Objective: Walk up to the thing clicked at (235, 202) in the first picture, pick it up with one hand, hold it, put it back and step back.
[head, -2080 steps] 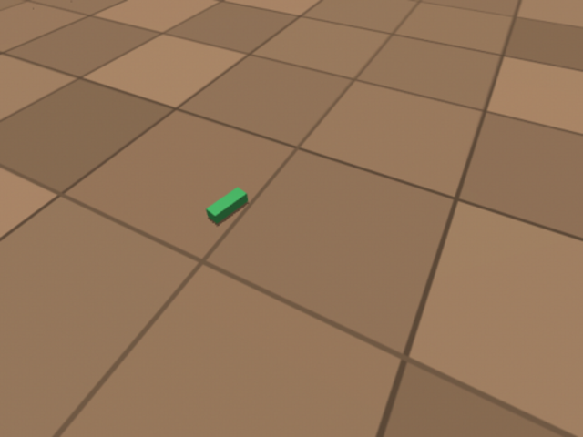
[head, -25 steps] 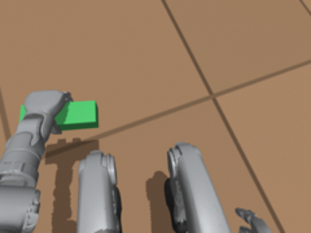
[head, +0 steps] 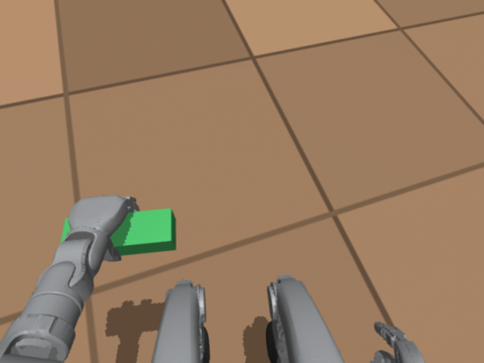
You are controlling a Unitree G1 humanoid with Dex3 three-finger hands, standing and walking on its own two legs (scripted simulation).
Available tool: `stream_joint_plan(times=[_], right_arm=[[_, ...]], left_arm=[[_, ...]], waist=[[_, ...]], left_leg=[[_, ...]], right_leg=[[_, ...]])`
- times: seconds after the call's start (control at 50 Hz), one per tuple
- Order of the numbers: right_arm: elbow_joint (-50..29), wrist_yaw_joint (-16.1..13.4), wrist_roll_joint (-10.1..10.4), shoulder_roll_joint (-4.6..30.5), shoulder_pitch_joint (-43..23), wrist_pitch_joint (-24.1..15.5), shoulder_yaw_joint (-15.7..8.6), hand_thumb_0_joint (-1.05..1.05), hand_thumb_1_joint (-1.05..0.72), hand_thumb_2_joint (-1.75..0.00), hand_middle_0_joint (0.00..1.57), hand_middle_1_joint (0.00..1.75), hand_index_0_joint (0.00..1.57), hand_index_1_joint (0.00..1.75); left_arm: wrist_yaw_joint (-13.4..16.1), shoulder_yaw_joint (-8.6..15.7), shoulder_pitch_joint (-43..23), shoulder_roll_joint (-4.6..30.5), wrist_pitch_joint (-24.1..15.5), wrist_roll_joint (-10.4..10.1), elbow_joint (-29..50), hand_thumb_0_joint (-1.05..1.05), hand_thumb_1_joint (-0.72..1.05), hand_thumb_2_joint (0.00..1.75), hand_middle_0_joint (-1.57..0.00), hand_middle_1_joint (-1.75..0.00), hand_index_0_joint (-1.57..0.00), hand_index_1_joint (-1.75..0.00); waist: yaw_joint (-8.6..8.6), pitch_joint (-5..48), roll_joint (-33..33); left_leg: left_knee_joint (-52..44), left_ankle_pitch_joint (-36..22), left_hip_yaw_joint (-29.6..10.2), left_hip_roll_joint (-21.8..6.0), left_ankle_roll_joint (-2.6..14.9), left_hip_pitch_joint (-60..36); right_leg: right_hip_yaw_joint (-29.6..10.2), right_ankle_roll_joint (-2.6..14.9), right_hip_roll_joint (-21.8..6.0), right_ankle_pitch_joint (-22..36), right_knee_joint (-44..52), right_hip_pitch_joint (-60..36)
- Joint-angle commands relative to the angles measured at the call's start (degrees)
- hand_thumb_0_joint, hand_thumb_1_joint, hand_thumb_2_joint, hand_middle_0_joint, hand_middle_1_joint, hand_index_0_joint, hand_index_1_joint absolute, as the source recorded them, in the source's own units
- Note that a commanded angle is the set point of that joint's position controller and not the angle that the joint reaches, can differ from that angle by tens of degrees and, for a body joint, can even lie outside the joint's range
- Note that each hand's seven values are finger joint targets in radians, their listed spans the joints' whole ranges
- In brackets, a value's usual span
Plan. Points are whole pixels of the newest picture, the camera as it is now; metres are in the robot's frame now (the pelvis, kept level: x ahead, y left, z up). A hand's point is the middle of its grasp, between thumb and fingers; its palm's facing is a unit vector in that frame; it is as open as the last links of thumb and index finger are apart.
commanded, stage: lift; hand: left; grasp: from above
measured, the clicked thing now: (122, 234) +0.37 +0.22 -0.12
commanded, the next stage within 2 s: hold in 0.74 s
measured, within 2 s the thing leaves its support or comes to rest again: neither
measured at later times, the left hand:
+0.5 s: hand (80, 209) +0.36 +0.23 +0.04, palm faces -0.46 -0.05 -0.89, open 9.7 cm
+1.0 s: hand (61, 180) +0.37 +0.23 +0.10, palm faces -0.46 -0.05 -0.88, open 9.7 cm
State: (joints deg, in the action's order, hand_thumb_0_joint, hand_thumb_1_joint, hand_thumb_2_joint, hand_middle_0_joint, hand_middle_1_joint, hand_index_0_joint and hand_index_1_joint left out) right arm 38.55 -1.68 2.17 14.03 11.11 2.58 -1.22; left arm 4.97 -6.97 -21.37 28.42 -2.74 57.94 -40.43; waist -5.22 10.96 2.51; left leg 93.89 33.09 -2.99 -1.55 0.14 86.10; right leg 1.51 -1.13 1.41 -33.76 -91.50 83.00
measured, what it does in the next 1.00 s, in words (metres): rises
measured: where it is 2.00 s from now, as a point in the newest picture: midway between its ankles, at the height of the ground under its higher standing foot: outside the picture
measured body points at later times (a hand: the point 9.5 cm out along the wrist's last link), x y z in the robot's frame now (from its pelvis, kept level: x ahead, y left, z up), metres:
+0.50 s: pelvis +0.04 +0.01 +0.13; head +0.11 +0.01 +0.58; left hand +0.37 +0.23 +0.09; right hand +0.13 -0.26 +0.01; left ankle +0.08 +0.12 -0.53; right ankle +0.08 -0.13 -0.53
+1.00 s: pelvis +0.07 +0.01 +0.18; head +0.11 +0.00 +0.63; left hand +0.39 +0.23 +0.15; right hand +0.17 -0.26 +0.06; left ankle +0.08 +0.12 -0.53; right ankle +0.08 -0.13 -0.53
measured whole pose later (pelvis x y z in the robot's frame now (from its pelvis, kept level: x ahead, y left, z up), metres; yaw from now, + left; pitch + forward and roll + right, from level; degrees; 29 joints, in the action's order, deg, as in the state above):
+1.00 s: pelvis +0.07 +0.01 +0.18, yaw +1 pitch +9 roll -1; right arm 41.0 -2.2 2.6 14.4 14.5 1.9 -2.9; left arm 5.5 -10.5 -14.5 22.8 -2.6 59.4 -43.1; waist -2.5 4.5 1.8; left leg 44.6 21.0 0.8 -0.7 0.6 32.4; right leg -1.7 -1.4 0.0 -21.1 -43.1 30.7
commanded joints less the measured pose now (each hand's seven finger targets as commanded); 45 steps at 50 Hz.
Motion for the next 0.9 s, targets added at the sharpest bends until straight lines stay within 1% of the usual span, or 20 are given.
stream_joint_plan(times=[0.0,0.04,0.08,0.14,0.16,0.22,0.24,0.3,0.38,0.4,0.46,0.54,0.56,0.62,0.68,0.72,0.74,0.82,0.84,0.88], right_arm=[[-3.93,-1.78,0.24,8.62,3.92,-2.33,-3.33,0.00,-0.91,-0.90,0.20,0.30,0.20,0.30],[-3.50,-1.95,0.36,8.89,3.97,-2.85,-3.56,0.00,-0.90,-0.90,0.20,0.30,0.20,0.30],[-3.38,-2.08,0.46,8.51,3.77,-3.30,-3.52,0.00,-0.90,-0.90,0.20,0.30,0.20,0.30],[-2.96,-2.21,0.47,8.69,3.70,-4.00,-3.64,0.00,-0.90,-0.90,0.20,0.30,0.20,0.30],[-2.92,-2.16,0.48,8.29,3.50,-4.18,-3.53,0.00,-0.90,-0.90,0.20,0.30,0.20,0.30],[-2.51,-2.10,0.49,8.72,3.92,-4.72,-3.80,0.00,-0.90,-0.90,0.20,0.30,0.20,0.30],[-2.21,-2.04,0.40,8.51,4.35,-4.84,-3.68,0.00,-0.90,-0.90,0.20,0.30,0.20,0.30],[-2.40,-1.97,0.28,8.67,4.47,-5.04,-3.82,0.00,-0.89,-0.90,0.20,0.30,0.20,0.30],[-1.84,-1.75,0.11,8.74,4.79,-5.15,-3.88,0.00,-0.89,-0.90,0.20,0.30,0.20,0.30],[-1.88,-1.67,0.06,8.71,4.84,-5.05,-3.69,0.00,-0.89,-0.90,0.20,0.30,0.20,0.30],[-1.95,-1.48,0.00,8.73,4.82,-4.79,-3.80,0.00,-0.90,-0.90,0.20,0.30,0.20,0.30],[-2.32,-1.35,0.01,8.41,4.99,-4.26,-3.86,0.00,-0.90,-0.90,0.20,0.30,0.20,0.30],[-2.33,-1.32,-0.02,8.50,4.93,-4.22,-4.06,0.00,-0.90,-0.90,0.20,0.30,0.20,0.30],[-2.59,-1.21,0.03,8.58,5.11,-4.06,-4.21,0.00,-0.90,-0.90,0.20,0.30,0.20,0.30],[-3.12,-1.29,0.13,8.57,5.02,-3.69,-4.37,0.00,-0.90,-0.90,0.20,0.30,0.20,0.30],[-2.94,-1.34,0.13,8.41,4.80,-3.72,-4.39,0.00,-0.90,-0.90,0.20,0.30,0.20,0.30],[-3.12,-1.35,0.12,8.64,4.68,-3.65,-4.47,0.00,-0.90,-0.90,0.20,0.30,0.20,0.30],[-3.00,-1.43,0.07,8.59,4.76,-3.31,-4.57,0.00,-0.90,-0.90,0.20,0.30,0.20,0.30],[-3.22,-1.37,0.07,8.70,4.73,-3.24,-4.61,0.00,-0.89,-0.90,0.20,0.30,0.20,0.30],[-3.27,-1.41,0.14,8.83,4.36,-3.00,-4.68,0.00,-0.90,-0.90,0.20,0.30,0.20,0.30]], left_arm=[[3.25,5.43,-16.55,13.09,-0.19,-0.15,11.36,0.00,0.68,0.79,-1.05,-0.63,-1.04,-0.64],[3.46,5.28,-16.03,12.24,-0.36,-0.26,11.46,0.00,0.68,0.80,-1.06,-0.60,-1.05,-0.62],[3.49,3.70,-15.67,10.46,-0.43,-0.30,10.05,0.00,0.66,0.80,-1.03,-0.63,-1.02,-0.65],[3.83,3.74,-15.93,10.73,-0.87,0.20,9.14,0.00,0.64,0.80,-1.03,-0.63,-1.01,-0.64],[3.79,1.82,-15.21,8.35,-0.90,0.02,8.33,0.00,0.64,0.80,-1.02,-0.64,-1.01,-0.65],[4.45,2.37,-15.17,8.68,-0.85,0.17,7.83,0.00,0.62,0.78,-0.99,-0.64,-0.99,-0.65],[4.54,1.42,-15.44,7.57,-0.72,0.26,7.06,0.00,0.60,0.79,-0.98,-0.66,-0.97,-0.67],[5.20,1.19,-16.49,7.45,-0.65,0.71,8.01,0.00,0.63,0.81,-1.00,-0.67,-0.99,-0.68],[6.22,1.99,-15.00,7.22,0.44,0.88,7.03,0.00,0.67,0.83,-1.03,-0.68,-1.02,-0.69],[6.26,1.73,-15.67,7.48,0.68,0.97,7.40,0.00,0.66,0.84,-1.04,-0.66,-1.02,-0.68],[6.47,2.85,-13.84,8.27,1.50,1.22,6.86,0.00,0.63,0.83,-1.02,-0.66,-1.01,-0.67],[5.98,1.96,-13.66,7.07,2.03,0.86,6.99,0.00,0.64,0.85,-1.04,-0.65,-1.02,-0.67],[5.75,2.28,-12.93,6.93,2.17,0.65,6.28,0.00,0.64,0.85,-1.03,-0.67,-1.01,-0.68],[4.72,1.02,-11.90,5.52,1.93,0.17,6.22,0.00,0.63,0.83,-1.03,-0.63,-1.01,-0.65],[3.84,1.40,-11.96,6.25,1.43,-0.06,7.64,0.00,0.64,0.86,-1.03,-0.67,-1.01,-0.69],[3.42,0.64,-12.54,5.38,0.90,-0.44,8.50,0.00,0.64,0.86,-1.04,-0.65,-1.02,-0.67],[3.42,1.70,-12.09,6.67,0.66,-0.26,8.30,0.00,0.64,0.87,-1.04,-0.65,-1.02,-0.68],[3.37,2.23,-10.94,7.15,-0.04,0.26,9.26,0.00,0.61,0.85,-1.01,-0.67,-1.00,-0.69],[3.41,1.76,-11.29,6.50,-0.09,0.33,9.46,0.00,0.61,0.83,-1.00,-0.66,-0.99,-0.67],[3.67,2.33,-11.76,7.50,-0.11,0.99,9.87,0.00,0.62,0.84,-1.01,-0.65,-1.00,-0.67]], waist=[[-0.15,22.70,3.80],[0.30,21.26,4.67],[0.03,19.21,3.70],[0.67,17.35,4.21],[0.08,15.72,3.49],[0.92,16.29,3.29],[0.35,15.90,3.49],[0.87,15.64,2.97],[1.43,14.50,3.45],[1.37,14.11,3.22],[2.06,13.69,1.78],[2.01,13.18,0.62],[2.12,12.92,1.32],[1.91,11.99,1.34],[2.12,11.51,1.25],[1.98,11.38,1.12],[2.09,11.26,1.55],[2.67,11.71,0.93],[2.13,11.79,0.06],[2.68,10.89,1.04]], left_leg=[[-20.68,-2.94,1.39,1.78,1.23,-27.01],[-24.34,-2.44,0.54,1.31,0.88,-30.24],[-26.79,-2.68,0.59,1.31,0.80,-32.38],[-30.79,-2.51,0.77,1.40,0.58,-35.92],[-31.75,-2.95,0.99,1.50,0.54,-36.67],[-34.98,-5.56,0.89,1.35,0.32,-41.75],[-35.72,-7.11,0.80,1.33,0.21,-42.57],[-38.63,-8.89,1.31,1.55,0.22,-46.51],[-42.40,-12.96,1.12,1.25,-0.24,-51.07],[-43.24,-14.29,1.26,1.28,-0.29,-52.21],[-45.00,-17.33,1.73,1.66,-0.18,-54.06],[-47.07,-21.11,2.15,2.00,0.03,-56.92],[-47.78,-21.49,2.40,1.98,-0.08,-57.99],[-49.74,-23.38,2.22,1.69,-0.36,-60.78],[-51.17,-24.87,2.46,1.84,-0.19,-62.25],[-52.03,-26.03,2.33,1.81,-0.31,-63.76],[-52.35,-26.58,2.54,1.84,-0.35,-64.46],[-53.14,-30.21,2.59,1.94,-0.18,-66.09],[-53.11,-31.45,2.78,1.98,-0.05,-66.78],[-53.98,-31.03,3.13,2.26,-0.14,-67.14]], right_leg=[[-0.11,2.31,1.91,4.58,20.78,-18.87],[-0.05,2.38,1.81,4.35,22.67,-20.48],[-0.18,2.37,1.85,4.88,25.47,-22.47],[-0.71,2.43,1.75,4.82,29.12,-25.62],[-0.77,2.44,1.79,5.18,30.61,-26.27],[-0.72,2.49,1.73,7.76,33.16,-30.33],[-0.46,2.43,1.80,9.24,33.73,-31.16],[-0.48,2.42,1.75,11.03,36.77,-34.75],[-0.54,2.35,1.67,14.48,39.66,-38.07],[-0.50,2.40,1.67,15.67,40.46,-39.15],[-0.84,2.24,1.49,18.05,42.74,-43.00],[-1.36,1.94,1.25,21.61,45.86,-47.58],[-1.31,1.93,1.23,21.92,46.56,-47.85],[-0.99,2.01,1.28,22.80,48.22,-48.89],[-1.24,1.95,1.21,24.28,50.23,-50.92],[-1.14,1.84,1.24,25.11,50.90,-52.07],[-1.12,1.89,1.15,25.44,51.33,-52.19],[-1.39,1.79,1.09,28.48,52.40,-54.74],[-1.47,1.72,0.99,29.77,52.56,-54.91],[-1.71,1.71,0.82,29.80,53.54,-55.76]])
